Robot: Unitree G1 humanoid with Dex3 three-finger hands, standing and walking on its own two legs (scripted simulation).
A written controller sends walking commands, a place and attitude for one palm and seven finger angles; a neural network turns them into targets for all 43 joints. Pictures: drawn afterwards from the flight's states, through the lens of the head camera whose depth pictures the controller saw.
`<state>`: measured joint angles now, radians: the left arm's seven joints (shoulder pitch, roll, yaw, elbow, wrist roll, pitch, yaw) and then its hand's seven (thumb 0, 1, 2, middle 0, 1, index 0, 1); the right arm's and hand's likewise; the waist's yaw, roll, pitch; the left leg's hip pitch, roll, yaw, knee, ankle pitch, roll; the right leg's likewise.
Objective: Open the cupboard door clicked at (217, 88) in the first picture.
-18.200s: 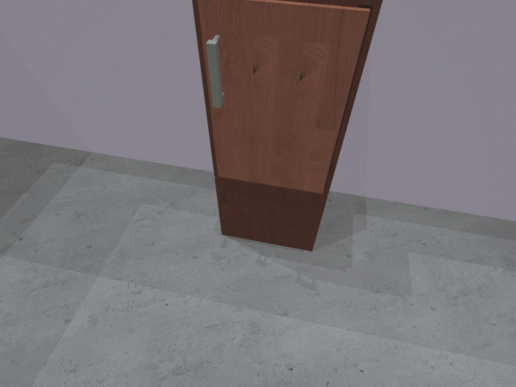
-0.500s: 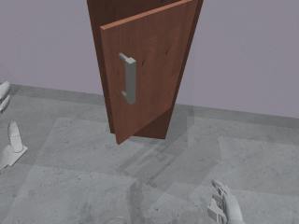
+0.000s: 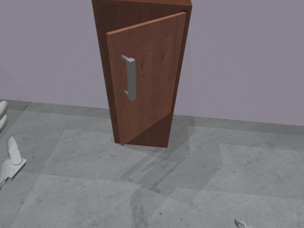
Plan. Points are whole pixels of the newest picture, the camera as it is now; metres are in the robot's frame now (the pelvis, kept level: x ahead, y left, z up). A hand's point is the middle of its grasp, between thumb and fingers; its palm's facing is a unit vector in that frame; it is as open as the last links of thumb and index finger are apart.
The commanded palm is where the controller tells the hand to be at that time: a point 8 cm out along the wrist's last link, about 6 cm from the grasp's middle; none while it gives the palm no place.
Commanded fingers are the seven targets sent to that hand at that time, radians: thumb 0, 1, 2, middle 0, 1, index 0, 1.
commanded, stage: stop stepping back and stand still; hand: left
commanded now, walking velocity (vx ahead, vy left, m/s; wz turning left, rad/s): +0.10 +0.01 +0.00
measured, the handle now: (128, 78) +0.62 +0.13 +0.08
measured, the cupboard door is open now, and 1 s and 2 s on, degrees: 48 48 48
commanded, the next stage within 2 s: let the arm hang, fingers relaxed in 0.62 s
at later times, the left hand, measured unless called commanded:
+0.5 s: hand (10, 169) +0.19 +0.28 +0.15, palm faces +0.42 -0.78 -0.46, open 7.4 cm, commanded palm +0.13 +0.32 +0.18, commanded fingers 0.00 0.90 0.90 -0.20 -0.30 -0.20 -0.30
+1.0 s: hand out of the picture +0.04 +0.21 -0.16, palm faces -0.04 -0.98 -0.21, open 7.4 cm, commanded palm none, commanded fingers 0.00 0.90 0.90 -0.20 -0.30 -0.20 -0.30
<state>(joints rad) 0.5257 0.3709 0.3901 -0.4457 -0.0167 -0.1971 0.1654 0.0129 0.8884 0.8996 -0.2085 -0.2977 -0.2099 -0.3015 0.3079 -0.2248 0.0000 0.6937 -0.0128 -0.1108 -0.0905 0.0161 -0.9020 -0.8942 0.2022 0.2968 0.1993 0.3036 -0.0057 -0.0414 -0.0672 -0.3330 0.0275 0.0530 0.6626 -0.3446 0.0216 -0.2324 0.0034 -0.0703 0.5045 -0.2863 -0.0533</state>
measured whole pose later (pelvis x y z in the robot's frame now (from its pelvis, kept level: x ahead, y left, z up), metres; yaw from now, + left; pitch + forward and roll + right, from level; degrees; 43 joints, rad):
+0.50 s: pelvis -0.02 +0.02 +0.00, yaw +0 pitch -1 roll +0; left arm 0.53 0.39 0.40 -0.43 -0.02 -0.20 0.15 0.01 0.89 0.90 -0.21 -0.30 -0.21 -0.30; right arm 0.22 -0.20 0.02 0.63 0.00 -0.13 -0.07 0.02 -0.90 -0.89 0.20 0.30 0.20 0.30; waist 0.00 -0.01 0.02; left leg -0.24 0.03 0.07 0.48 -0.23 0.00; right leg -0.23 -0.01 -0.06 0.49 -0.25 -0.02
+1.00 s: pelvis -0.04 +0.02 -0.01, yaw +1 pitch -1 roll +0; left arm 0.24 0.21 -0.02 0.86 0.03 0.06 -0.01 0.01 0.91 0.90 -0.20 -0.29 -0.20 -0.30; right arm 0.17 -0.27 0.00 0.93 -0.03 0.01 0.00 0.01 -0.91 -0.89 0.20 0.30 0.20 0.30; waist -0.03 0.00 0.05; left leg -0.31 0.01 0.05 0.55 -0.23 0.01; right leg -0.29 -0.03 -0.08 0.57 -0.27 -0.02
